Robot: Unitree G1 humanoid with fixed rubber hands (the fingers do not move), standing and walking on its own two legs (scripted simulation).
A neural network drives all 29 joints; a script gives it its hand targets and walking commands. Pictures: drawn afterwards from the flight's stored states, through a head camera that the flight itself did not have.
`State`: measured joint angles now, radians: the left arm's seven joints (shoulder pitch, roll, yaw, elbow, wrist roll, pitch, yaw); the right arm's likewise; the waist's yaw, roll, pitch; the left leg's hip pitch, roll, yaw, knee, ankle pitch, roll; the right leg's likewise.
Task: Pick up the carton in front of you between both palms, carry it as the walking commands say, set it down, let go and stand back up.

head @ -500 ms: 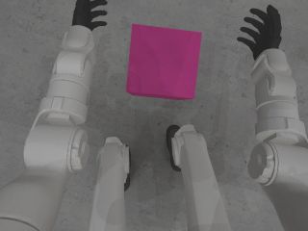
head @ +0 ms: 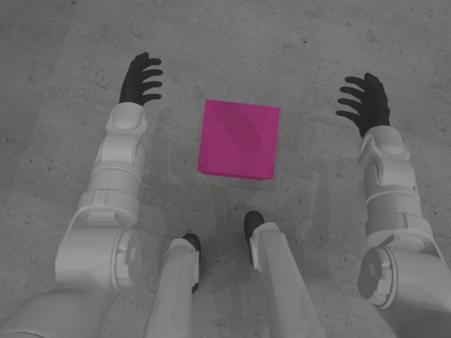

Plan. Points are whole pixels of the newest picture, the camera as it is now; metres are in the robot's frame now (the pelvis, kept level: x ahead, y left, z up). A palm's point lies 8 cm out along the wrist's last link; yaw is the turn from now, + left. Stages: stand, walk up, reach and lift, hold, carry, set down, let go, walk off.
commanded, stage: let go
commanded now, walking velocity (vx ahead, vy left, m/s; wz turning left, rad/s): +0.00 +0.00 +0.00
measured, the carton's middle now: (236, 145) +0.46 -0.08 -0.53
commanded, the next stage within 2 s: stand in 1.18 s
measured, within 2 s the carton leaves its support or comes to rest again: neither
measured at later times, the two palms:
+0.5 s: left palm (58, 205) +0.33 +0.18 +0.01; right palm (431, 223) +0.26 -0.26 +0.02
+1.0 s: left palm out of the picture +0.26 +0.25 +0.06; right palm (417, 252) +0.24 -0.21 +0.06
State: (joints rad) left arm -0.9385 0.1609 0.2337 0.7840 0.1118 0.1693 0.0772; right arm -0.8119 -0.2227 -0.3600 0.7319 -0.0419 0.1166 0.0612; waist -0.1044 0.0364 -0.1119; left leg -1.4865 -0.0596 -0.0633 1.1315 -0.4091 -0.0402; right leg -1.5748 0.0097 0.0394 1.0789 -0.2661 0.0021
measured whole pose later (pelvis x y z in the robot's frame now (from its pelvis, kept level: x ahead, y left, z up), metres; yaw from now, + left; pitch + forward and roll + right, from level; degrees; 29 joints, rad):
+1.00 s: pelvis +0.09 +0.02 +0.12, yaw -2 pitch -3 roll -1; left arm 0.22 0.21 0.03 0.43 0.00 0.11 -0.06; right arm 0.21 -0.21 -0.05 0.43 -0.02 0.12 0.07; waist 0.01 0.03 0.09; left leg -0.06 -0.03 -0.07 0.44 -0.33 0.02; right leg -0.15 0.01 0.04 0.42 -0.22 0.03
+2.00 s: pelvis +0.09 +0.00 +0.12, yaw -1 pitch -2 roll +0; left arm 0.14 0.33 0.04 0.93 0.03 0.00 0.01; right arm 0.20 -0.37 -0.01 0.83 -0.03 0.00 -0.03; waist 0.01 0.04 0.02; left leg -0.08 0.00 -0.09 0.43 -0.32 -0.02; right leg -0.19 0.02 0.01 0.46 -0.24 -0.01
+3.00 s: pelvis +0.07 +0.00 +0.13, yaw -2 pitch -3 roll +0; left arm 0.09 0.38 0.02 1.05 0.01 0.00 0.00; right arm 0.17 -0.39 0.00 0.98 -0.02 -0.01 -0.02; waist 0.01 0.02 0.04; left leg -0.06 0.00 -0.06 0.36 -0.26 -0.02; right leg -0.17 0.02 0.03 0.39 -0.18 -0.01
